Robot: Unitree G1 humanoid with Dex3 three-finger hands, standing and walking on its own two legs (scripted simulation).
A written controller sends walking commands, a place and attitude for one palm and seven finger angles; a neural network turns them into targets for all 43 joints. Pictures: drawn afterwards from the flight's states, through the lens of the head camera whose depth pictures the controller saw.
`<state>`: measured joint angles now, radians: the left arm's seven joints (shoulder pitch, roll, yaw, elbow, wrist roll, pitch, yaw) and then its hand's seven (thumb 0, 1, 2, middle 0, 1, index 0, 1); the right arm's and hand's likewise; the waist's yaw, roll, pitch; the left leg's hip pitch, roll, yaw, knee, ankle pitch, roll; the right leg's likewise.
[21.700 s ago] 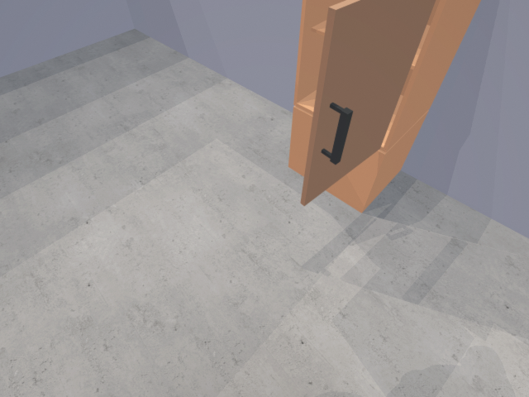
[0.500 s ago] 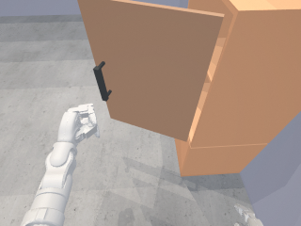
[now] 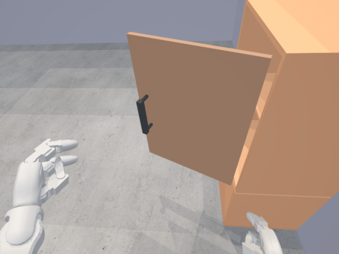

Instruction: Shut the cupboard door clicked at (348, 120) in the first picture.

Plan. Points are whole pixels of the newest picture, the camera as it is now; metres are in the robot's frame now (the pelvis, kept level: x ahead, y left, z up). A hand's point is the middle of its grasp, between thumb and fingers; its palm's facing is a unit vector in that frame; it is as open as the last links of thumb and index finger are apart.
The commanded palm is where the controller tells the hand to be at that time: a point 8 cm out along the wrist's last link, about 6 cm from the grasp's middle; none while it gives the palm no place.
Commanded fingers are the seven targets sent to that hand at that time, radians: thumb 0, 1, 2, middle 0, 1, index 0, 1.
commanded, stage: draw the hand back to the body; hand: left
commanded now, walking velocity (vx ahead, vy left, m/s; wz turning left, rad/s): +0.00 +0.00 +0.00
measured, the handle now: (145, 114) +0.62 +0.18 -0.06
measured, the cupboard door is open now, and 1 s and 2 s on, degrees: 66 66 66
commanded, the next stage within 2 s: step back with the hand held close in 0.52 s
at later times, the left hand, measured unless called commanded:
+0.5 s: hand (43, 188) +0.18 +0.25 +0.15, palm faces +0.44 -0.81 -0.39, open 7.4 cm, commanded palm +0.14 +0.30 +0.17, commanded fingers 0.00 0.90 0.90 -0.20 -0.30 -0.20 -0.30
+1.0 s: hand (25, 187) +0.18 +0.28 +0.16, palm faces +0.36 -0.77 -0.53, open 7.4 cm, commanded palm +0.12 +0.32 +0.17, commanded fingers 0.00 0.90 0.90 -0.20 -0.30 -0.20 -0.30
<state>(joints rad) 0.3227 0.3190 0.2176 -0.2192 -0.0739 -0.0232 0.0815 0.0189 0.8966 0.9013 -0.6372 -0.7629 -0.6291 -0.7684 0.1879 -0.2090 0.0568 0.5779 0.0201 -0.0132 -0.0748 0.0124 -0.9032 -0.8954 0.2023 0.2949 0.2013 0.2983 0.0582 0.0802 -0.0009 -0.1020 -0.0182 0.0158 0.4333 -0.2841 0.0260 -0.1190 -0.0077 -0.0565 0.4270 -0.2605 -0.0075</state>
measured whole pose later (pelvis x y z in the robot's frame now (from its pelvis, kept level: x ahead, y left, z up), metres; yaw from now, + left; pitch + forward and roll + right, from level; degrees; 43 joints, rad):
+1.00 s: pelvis -0.02 +0.02 -0.01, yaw -1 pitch +1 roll +0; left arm 0.56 0.43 0.41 -0.46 -0.07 -0.14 0.12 0.02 0.89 0.90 -0.22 -0.30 -0.21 -0.30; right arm 0.18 -0.25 -0.02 0.56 0.02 0.04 -0.10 0.01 -0.91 -0.90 0.20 0.29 0.20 0.30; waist 0.01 0.05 0.01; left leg -0.26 -0.04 0.04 0.51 -0.27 0.06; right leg -0.28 -0.04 -0.03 0.51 -0.24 0.02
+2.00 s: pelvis -0.12 +0.01 -0.02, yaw +1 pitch +3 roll -3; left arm 0.52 0.44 0.49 -0.51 -0.03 -0.28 0.15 0.02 0.89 0.90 -0.22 -0.30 -0.21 -0.30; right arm 0.19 -0.20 0.00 0.61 -0.01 -0.08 -0.07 0.01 -0.90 -0.90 0.20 0.30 0.20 0.30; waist 0.01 0.00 0.00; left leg -0.53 0.01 -0.01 0.66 -0.18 0.04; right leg -0.38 0.08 0.06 0.62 -0.30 0.01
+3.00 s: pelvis -0.31 +0.03 -0.01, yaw +0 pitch +1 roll -1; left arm 0.40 0.40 0.38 -0.44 -0.04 -0.17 0.17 0.02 0.89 0.90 -0.21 -0.30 -0.21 -0.30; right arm 0.20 -0.24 -0.03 0.68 0.01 -0.03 -0.11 0.01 -0.90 -0.90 0.20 0.29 0.20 0.30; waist 0.02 -0.02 0.03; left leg -0.39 0.02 0.03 0.55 -0.16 0.01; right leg -0.29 -0.01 -0.01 0.60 -0.33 0.02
